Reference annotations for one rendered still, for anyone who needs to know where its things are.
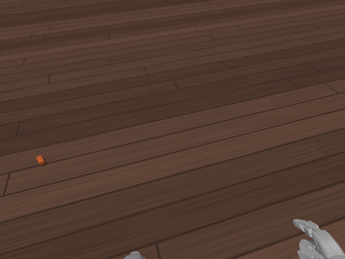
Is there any right robot hand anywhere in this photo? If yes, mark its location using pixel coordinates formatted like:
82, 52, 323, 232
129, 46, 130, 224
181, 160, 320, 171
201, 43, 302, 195
293, 219, 345, 259

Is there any small box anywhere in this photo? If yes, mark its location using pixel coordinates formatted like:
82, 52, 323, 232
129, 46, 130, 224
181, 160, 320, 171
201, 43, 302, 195
36, 155, 46, 166

